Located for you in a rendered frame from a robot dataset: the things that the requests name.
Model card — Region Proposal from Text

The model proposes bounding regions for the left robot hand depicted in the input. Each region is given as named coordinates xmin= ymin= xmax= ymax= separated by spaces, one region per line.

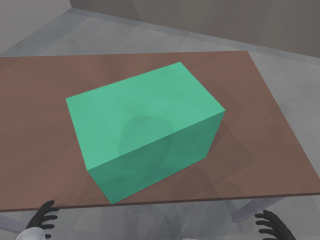
xmin=25 ymin=200 xmax=59 ymax=239

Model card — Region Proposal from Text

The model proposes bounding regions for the right robot hand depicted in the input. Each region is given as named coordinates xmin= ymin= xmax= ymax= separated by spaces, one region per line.
xmin=254 ymin=210 xmax=296 ymax=240

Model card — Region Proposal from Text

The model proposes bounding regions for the left robot forearm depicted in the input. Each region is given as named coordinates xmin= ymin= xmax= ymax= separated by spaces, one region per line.
xmin=16 ymin=227 xmax=47 ymax=240

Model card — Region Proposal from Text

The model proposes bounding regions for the carton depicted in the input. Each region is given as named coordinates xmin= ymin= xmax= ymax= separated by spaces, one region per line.
xmin=66 ymin=62 xmax=226 ymax=205

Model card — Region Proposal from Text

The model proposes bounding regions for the table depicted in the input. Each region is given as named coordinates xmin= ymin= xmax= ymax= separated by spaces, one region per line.
xmin=0 ymin=50 xmax=320 ymax=234

